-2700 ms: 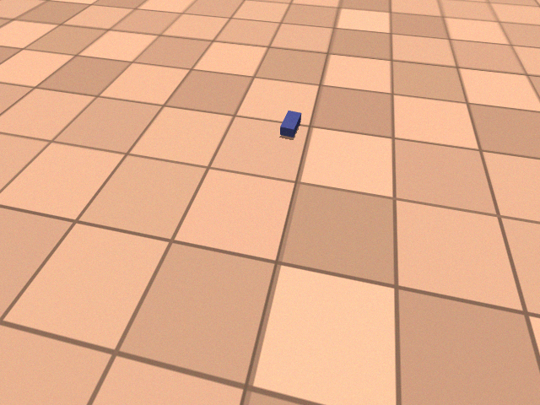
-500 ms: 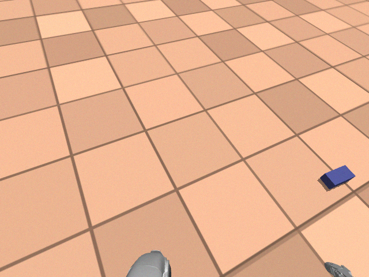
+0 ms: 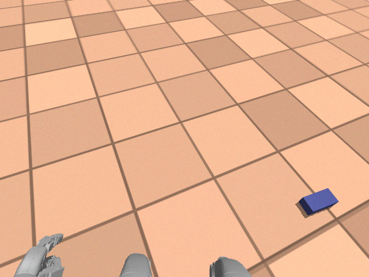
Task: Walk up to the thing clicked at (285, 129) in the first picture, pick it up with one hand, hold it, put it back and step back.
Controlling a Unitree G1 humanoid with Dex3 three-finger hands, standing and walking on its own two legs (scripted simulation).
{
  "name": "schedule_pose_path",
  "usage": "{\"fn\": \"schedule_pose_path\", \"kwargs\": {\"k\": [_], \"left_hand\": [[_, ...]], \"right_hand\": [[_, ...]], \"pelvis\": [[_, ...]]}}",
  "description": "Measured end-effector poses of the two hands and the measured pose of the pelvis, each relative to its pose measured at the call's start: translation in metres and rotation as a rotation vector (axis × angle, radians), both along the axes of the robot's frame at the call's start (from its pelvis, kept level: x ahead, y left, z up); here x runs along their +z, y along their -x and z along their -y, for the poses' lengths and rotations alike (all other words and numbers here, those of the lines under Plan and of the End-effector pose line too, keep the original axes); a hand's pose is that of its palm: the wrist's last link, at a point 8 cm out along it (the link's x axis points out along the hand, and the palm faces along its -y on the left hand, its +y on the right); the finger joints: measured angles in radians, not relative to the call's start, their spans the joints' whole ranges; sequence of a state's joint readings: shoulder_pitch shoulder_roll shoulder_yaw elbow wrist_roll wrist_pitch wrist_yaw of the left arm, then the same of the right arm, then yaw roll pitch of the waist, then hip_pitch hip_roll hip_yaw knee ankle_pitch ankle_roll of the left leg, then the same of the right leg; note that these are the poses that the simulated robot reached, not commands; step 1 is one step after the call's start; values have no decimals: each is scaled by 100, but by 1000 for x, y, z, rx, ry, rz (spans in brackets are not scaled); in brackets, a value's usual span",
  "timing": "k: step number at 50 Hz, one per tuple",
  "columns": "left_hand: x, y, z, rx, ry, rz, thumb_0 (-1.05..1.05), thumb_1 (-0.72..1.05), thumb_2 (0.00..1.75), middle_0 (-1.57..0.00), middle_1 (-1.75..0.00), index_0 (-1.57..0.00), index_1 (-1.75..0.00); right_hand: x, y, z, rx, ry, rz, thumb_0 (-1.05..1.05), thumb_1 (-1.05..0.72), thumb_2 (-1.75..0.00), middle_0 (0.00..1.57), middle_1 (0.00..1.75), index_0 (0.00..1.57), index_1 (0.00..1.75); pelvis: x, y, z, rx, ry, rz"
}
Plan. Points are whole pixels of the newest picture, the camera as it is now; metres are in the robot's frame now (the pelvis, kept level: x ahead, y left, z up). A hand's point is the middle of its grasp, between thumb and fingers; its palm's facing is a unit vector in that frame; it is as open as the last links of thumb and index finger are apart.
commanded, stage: walk up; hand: left
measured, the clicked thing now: (318, 201) +0.55 -0.77 -0.70
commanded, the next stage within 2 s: none
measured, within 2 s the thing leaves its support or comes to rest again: neither
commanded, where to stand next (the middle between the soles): +0.27 -1.15 m, yaw +18 degrees
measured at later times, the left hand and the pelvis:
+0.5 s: hand (151, 269) +0.16 +0.08 -0.14, palm faces +0.03 -0.95 -0.30, open 7.4 cm; pelvis +0.09 -0.20 +0.01, yaw +6 degrees
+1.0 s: hand (241, 255) +0.19 -0.14 -0.14, palm faces +0.09 -0.94 -0.33, open 7.4 cm; pelvis +0.15 -0.43 +0.02, yaw +12 degrees
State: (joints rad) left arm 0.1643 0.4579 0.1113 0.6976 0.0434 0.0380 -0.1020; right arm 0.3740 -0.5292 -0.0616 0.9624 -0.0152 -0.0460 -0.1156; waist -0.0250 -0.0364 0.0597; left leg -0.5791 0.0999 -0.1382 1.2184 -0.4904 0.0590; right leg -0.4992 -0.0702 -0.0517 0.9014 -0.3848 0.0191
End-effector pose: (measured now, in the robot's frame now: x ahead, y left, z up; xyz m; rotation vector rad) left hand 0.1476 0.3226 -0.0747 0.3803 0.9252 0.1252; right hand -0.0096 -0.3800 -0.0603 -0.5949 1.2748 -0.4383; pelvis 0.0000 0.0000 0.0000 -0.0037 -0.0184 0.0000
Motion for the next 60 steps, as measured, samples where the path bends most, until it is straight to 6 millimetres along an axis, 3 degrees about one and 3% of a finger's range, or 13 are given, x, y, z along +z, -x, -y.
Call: {"fn": "schedule_pose_path", "kwargs": {"k": [5, 9, 12, 15, 24, 31, 33, 35, 41, 45, 48, 54, 60], "left_hand": [[12, 41, 37, 119, 6, -112, 1, 90, 90, -20, -30, -21, -30], [9, 66, 60, 210, 5, -167, 1, 90, 90, -20, -30, -21, -30], [-2, 76, 79, 253, 17, -208, 1, 90, 90, -20, -30, -21, -30], [-20, 71, 104, 247, 28, -242, 1, 90, 90, -20, -30, -21, -30], [-27, 4, 187, 154, 79, -184, 1, 90, 90, -20, -30, -21, -30], [-24, -39, 248, 162, -7, -104, 1, 90, 90, -20, -30, -21, -30], [-25, -38, 272, 185, -28, -87, 1, 90, 90, -20, -30, -21, -30], [-22, -31, 297, 216, -15, -101, 1, 90, 90, -20, -30, -21, -30], [-12, -10, 354, 262, 33, -197, 1, 90, 90, -20, -30, -21, -30], [-24, -11, 377, 271, 40, -223, 1, 90, 90, -20, -30, -21, -30], [-29, -18, 400, 257, 43, -248, 1, 90, 90, -20, -30, -21, -30], [-31, -43, 444, 233, 52, -211, 1, 90, 90, -20, -30, -21, -30], [-32, -70, 499, 223, 5, -169, 1, 90, 90, -20, -30, -21, -30]], "right_hand": [[8, -73, 22, 106, -80, 78, 1, -90, -90, 21, 30, 21, 30], [15, -120, 33, 190, -117, 87, 1, -90, -90, 21, 30, 21, 30], [18, -148, 44, 235, -124, 99, 1, -90, -90, 21, 30, 21, 30], [16, -166, 67, 263, -94, 124, 1, -90, -90, 21, 30, 21, 31], [35, -179, 161, 242, -24, 145, 1, -89, -90, 21, 30, 22, 31], [20, -196, 276, 257, 26, 89, 1, -89, -90, 21, 30, 22, 31], [9, -206, 308, 240, 47, 62, 1, -89, -90, 21, 30, 22, 31], [5, -217, 326, 207, 45, 52, 1, -89, -90, 21, 30, 21, 31], [9, -248, 333, 246, -58, 66, 1, -90, -90, 21, 30, 21, 30], [10, -250, 340, 304, -77, 56, 1, -90, -90, 21, 30, 21, 30], [19, -244, 360, 285, -71, 60, 1, -89, -90, 21, 30, 22, 31], [36, -239, 432, 266, -10, 43, 1, -89, -90, 22, 30, 22, 31], [32, -251, 529, 280, 50, 33, 1, -89, -90, 21, 30, 22, 31]], "pelvis": [[24, -24, 40, 33, 3, 2], [31, -44, 73, 58, 4, 6], [28, -61, 96, 80, 3, 8], [16, -73, 115, 96, -9, 0], [15, -91, 194, 108, -13, 14], [-8, -113, 286, 130, -2, -9], [-14, -118, 310, 143, 26, 0], [-10, -123, 326, 155, 19, 3], [16, -139, 359, 182, 16, -4], [13, -149, 386, 204, 9, -4], [17, -152, 412, 208, 2, 7], [16, -158, 467, 206, 7, 12], [-2, -169, 540, 204, 6, -1]]}}
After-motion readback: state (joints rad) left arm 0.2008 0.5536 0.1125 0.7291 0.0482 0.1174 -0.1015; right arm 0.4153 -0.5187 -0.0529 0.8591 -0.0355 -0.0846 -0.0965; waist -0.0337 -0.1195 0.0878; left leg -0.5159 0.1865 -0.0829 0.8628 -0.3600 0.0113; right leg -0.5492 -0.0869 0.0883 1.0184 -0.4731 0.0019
